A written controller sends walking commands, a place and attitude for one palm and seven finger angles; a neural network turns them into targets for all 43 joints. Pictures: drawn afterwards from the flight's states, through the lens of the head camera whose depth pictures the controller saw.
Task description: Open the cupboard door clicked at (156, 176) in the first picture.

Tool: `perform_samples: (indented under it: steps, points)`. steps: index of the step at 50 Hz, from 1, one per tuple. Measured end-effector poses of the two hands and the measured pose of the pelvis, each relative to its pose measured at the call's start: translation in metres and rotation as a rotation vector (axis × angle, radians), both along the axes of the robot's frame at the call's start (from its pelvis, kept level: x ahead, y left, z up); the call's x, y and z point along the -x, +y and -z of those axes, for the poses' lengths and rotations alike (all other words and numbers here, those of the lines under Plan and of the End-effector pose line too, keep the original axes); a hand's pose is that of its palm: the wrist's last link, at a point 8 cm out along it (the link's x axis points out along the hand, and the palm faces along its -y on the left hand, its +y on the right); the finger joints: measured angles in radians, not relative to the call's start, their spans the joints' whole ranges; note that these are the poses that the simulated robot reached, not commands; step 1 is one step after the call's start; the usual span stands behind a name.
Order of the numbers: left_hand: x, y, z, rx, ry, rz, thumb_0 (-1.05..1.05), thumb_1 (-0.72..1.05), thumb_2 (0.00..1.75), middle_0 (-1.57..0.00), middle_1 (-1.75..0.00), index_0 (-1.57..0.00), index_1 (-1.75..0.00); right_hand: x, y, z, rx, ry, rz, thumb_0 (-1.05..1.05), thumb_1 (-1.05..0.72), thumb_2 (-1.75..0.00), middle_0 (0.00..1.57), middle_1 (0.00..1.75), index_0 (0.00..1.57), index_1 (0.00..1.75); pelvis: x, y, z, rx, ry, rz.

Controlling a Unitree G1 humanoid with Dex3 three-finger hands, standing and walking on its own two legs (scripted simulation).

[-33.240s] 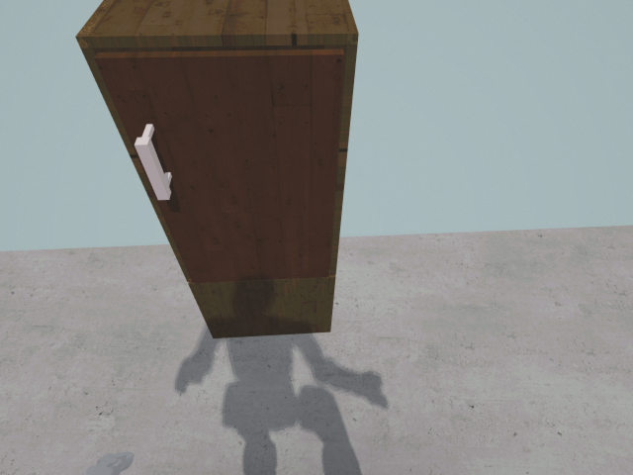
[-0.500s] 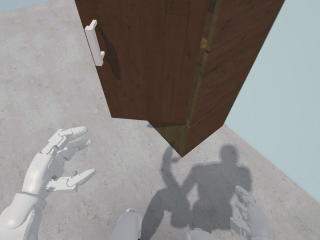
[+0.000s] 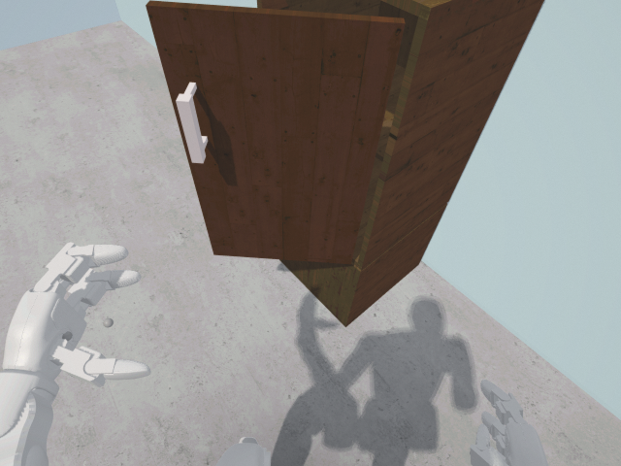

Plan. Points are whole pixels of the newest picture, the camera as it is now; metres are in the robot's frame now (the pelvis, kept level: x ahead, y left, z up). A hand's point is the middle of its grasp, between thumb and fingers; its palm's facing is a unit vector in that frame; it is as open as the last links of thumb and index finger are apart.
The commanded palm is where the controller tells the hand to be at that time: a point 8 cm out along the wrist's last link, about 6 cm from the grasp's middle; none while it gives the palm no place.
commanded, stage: raise the hand with hooked fingers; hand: left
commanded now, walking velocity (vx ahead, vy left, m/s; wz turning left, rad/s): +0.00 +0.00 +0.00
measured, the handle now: (195, 123) +0.61 +0.23 +0.09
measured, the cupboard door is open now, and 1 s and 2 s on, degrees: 46 46 46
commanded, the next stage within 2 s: move the hooked fingers beside the handle in 0.90 s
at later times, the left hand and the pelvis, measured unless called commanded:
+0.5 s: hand (89, 274) +0.30 +0.27 +0.11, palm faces -0.01 -1.00 -0.04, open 13.9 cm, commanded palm +0.27 +0.32 +0.11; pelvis +0.01 +0.00 +0.02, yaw +0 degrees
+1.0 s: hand (98, 277) +0.29 +0.26 +0.11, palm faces +0.01 -1.00 -0.03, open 13.9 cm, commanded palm +0.27 +0.31 +0.11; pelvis +0.00 -0.01 +0.02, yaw +0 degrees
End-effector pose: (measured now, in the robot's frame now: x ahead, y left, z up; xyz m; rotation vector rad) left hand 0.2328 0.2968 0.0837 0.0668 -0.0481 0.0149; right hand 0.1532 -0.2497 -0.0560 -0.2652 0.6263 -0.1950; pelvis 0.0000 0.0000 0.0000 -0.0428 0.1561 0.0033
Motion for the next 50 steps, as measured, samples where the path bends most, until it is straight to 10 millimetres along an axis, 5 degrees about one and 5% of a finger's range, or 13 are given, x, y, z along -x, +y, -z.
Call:
perform_samples:
  steps: [9,21,33,50]
  points:
    - [-0.01,0.017,-0.001,0.013,0.107,-0.002,-0.01,-0.45,0.32,-0.3,-1.17,-0.3,-1.17,-0.016,0.019,-0.004,-0.035,-0.004,-0.065,0.01,-0.9,-0.9,0.2,0.3,0.2,0.3,-0.002,0.003,-0.008,0.002,-0.015,-0.011]
    - [-0.037,0.033,-0.029,0.027,0.031,-0.014,-0.01,-0.49,0.3,-0.31,-1.2,-0.31,-1.2,0.001,0.005,-0.001,-0.015,0.075,-0.029,0.01,-0.9,-0.9,0.2,0.3,0.2,0.31,-0.005,-0.003,-0.015,-0.003,-0.033,-0.008]
    - [-0.045,0.019,-0.024,0.044,0.044,0.008,-0.01,-0.49,0.3,-0.31,-1.2,-0.3,-1.2,0.015,-0.013,-0.004,-0.005,0.101,0.016,0.02,-0.9,-0.9,0.2,0.3,0.2,0.3,-0.008,-0.006,-0.018,-0.015,-0.03,0.01]
    - [-0.04,0.015,-0.027,0.037,0.045,0.0,-0.01,-0.49,0.3,-0.31,-1.2,-0.31,-1.2,0.006,-0.008,0.0,-0.033,0.082,-0.006,0.01,-0.9,-0.9,0.2,0.3,0.2,0.3,-0.005,-0.011,-0.018,-0.018,-0.039,0.006]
